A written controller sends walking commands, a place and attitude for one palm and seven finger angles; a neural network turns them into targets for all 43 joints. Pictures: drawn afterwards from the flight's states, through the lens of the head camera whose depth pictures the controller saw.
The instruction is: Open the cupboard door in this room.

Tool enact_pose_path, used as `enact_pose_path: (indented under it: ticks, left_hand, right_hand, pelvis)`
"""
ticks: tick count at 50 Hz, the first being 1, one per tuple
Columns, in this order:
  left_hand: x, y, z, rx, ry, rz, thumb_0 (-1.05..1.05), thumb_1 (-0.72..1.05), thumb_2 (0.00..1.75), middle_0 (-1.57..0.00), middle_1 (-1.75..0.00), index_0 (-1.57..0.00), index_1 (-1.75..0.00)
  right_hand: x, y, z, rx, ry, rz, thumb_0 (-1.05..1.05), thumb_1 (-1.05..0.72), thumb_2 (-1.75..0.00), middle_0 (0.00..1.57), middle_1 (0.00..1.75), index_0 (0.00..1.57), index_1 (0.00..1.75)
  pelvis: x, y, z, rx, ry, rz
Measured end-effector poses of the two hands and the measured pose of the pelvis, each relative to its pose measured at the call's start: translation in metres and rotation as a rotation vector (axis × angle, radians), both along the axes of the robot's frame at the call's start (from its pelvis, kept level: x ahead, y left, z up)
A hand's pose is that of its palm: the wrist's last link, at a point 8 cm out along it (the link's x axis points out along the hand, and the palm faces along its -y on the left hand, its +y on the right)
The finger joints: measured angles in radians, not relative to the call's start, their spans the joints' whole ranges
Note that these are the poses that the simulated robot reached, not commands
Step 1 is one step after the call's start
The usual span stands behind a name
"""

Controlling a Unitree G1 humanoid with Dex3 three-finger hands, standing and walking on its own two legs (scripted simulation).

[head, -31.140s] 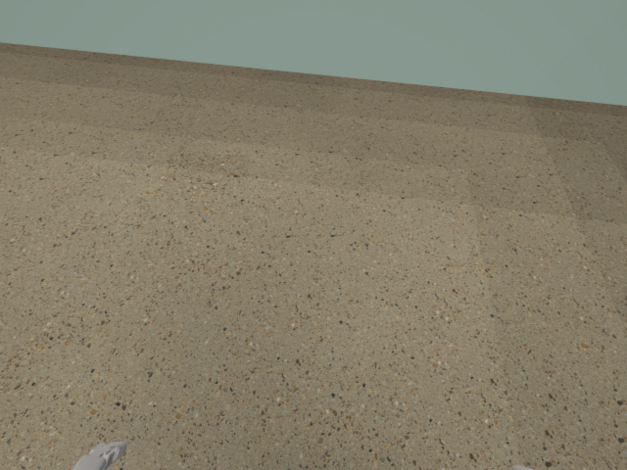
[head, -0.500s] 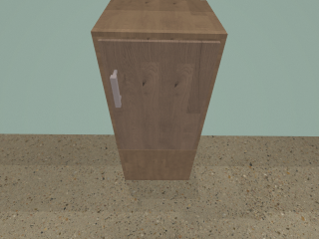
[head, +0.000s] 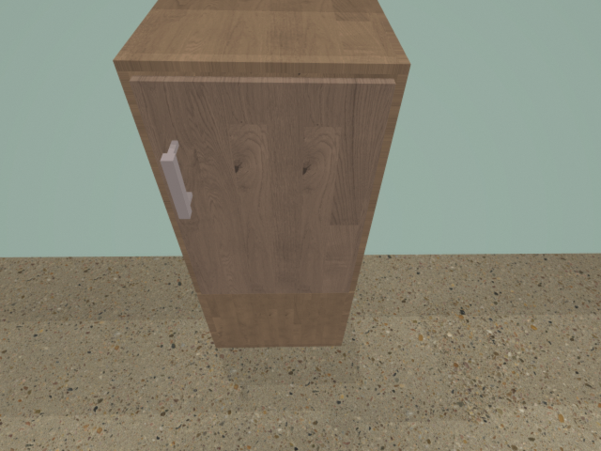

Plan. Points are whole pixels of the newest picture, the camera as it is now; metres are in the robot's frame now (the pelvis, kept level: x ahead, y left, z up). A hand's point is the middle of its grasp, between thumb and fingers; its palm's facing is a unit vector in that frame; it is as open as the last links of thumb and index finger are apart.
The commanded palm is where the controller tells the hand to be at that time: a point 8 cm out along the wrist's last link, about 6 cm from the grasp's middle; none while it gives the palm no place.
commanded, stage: come to a stop and stand still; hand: left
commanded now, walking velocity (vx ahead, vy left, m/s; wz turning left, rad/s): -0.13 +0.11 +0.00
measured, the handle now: (179, 180) +0.53 +0.24 +0.05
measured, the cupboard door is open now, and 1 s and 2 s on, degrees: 0 0 0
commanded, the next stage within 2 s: look again from close up in 1.20 s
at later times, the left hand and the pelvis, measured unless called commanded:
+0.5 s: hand out of the picture +0.01 +0.20 -0.17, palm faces +0.09 -0.98 -0.19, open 7.3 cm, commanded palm none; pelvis -0.03 +0.02 +0.01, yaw +1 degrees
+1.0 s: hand out of the picture -0.08 +0.15 -0.17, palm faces +0.06 -0.99 -0.15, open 7.4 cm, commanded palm none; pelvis -0.06 +0.00 +0.01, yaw +1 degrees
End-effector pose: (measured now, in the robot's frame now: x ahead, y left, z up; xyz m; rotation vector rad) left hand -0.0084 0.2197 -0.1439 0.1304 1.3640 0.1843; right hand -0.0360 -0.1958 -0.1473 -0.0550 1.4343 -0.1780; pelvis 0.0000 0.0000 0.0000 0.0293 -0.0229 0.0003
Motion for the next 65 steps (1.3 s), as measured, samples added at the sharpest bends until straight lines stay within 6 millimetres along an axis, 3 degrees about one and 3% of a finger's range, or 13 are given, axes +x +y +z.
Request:
enact_pose_path:
  ticks: [5,10,17,26,34,52,58,65]
  left_hand:
    - [0.024,-0.005,0.007,0.033,-0.027,0.0,0.03,0.94,0.89,-0.19,-0.3,-0.19,-0.3]
    - [0.032,0.0,0.007,0.041,-0.055,0.023,0.02,0.94,0.89,-0.2,-0.3,-0.2,-0.3]
    - [0.024,0.021,-0.007,0.003,-0.063,0.053,0.01,0.92,0.89,-0.2,-0.3,-0.2,-0.3]
    - [0.0,0.03,0.003,-0.003,-0.027,0.024,0.01,0.92,0.89,-0.19,-0.3,-0.2,-0.3]
    - [-0.032,0.016,0.011,0.01,0.017,-0.003,0.01,0.91,0.89,-0.19,-0.3,-0.19,-0.3]
    - [-0.084,-0.021,0.005,-0.06,0.075,0.017,0.0,0.9,0.89,-0.2,-0.3,-0.2,-0.3]
    - [-0.095,-0.026,0.004,-0.068,0.098,0.029,0.0,0.9,0.89,-0.19,-0.3,-0.2,-0.3]
    - [-0.099,-0.028,0.003,-0.074,0.106,0.037,0.0,0.9,0.89,-0.19,-0.3,-0.19,-0.3]
  right_hand:
    - [0.014,-0.012,-0.005,0.02,0.026,-0.006,0.01,-0.91,-0.9,0.2,0.29,0.2,0.3]
    - [0.032,-0.021,-0.002,-0.012,0.015,0.028,0.01,-0.91,-0.9,0.2,0.29,0.2,0.3]
    - [0.051,-0.021,0.012,-0.098,-0.084,0.069,0.0,-0.91,-0.9,0.2,0.29,0.2,0.3]
    - [0.053,-0.009,0.021,-0.098,-0.148,0.084,0.01,-0.93,-0.9,0.2,0.29,0.2,0.3]
    - [0.029,-0.015,0.01,-0.058,-0.138,0.044,0.01,-0.94,-0.9,0.2,0.29,0.2,0.3]
    - [-0.067,-0.007,0.011,-0.01,0.062,0.013,0.01,-0.91,-0.9,0.2,0.29,0.2,0.3]
    - [-0.078,0.0,0.011,0.001,0.085,0.004,0.01,-0.91,-0.9,0.2,0.29,0.2,0.3]
    - [-0.071,0.005,0.011,0.007,0.069,0.006,0.01,-0.91,-0.9,0.2,0.29,0.2,0.3]
  pelvis:
    - [0.01,-0.011,0.001,-0.022,0.007,0.019]
    - [0.006,-0.007,0.001,-0.035,0.012,0.035]
    - [-0.012,0.012,-0.002,-0.028,-0.004,0.032]
    - [-0.027,0.023,0.007,-0.023,0.009,0.017]
    - [-0.04,0.017,0.008,-0.024,0.003,0.003]
    - [-0.058,0.002,0.011,-0.032,-0.01,0.012]
    - [-0.059,0.001,0.011,-0.033,-0.006,0.014]
    - [-0.057,0.002,0.011,-0.035,-0.002,0.014]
